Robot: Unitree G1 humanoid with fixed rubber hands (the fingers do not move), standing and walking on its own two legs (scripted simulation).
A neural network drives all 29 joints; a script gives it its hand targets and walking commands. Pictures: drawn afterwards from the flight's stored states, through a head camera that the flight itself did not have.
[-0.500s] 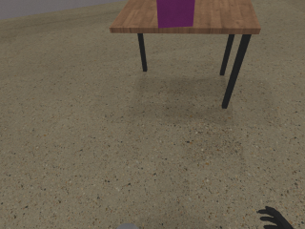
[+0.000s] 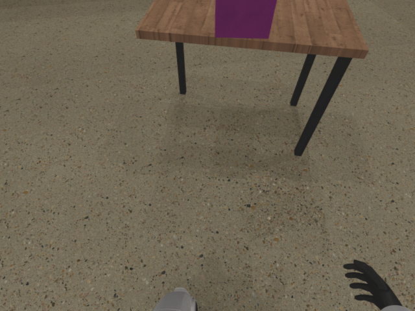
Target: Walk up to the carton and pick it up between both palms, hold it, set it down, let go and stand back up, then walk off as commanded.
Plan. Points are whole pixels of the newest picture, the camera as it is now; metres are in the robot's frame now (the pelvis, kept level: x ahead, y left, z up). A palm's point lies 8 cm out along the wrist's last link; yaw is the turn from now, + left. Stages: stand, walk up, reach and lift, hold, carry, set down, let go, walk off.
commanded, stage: walk up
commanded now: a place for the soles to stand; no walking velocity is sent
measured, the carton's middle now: out of the picture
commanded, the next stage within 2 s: none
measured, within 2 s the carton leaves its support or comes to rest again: neither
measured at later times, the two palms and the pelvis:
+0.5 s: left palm (72, 257) +0.23 +0.30 -0.06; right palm (400, 275) +0.21 -0.33 -0.04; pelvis +0.12 -0.01 +0.03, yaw -4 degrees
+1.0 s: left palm (90, 224) +0.29 +0.28 -0.05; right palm (381, 227) +0.32 -0.36 -0.07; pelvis +0.23 -0.04 +0.02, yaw -8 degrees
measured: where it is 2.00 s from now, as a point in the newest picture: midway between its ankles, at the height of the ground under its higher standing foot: (175, 265)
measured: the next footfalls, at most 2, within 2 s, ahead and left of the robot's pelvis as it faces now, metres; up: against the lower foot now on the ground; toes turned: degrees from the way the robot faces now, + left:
right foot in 0.58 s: +0.26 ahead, -0.17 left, +0.00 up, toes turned -3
left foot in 1.16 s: +0.44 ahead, +0.12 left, +0.00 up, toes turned -6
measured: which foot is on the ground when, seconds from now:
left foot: down 0.00-0.60, up 0.62-1.00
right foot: up 0.00-0.56, down 0.58-1.00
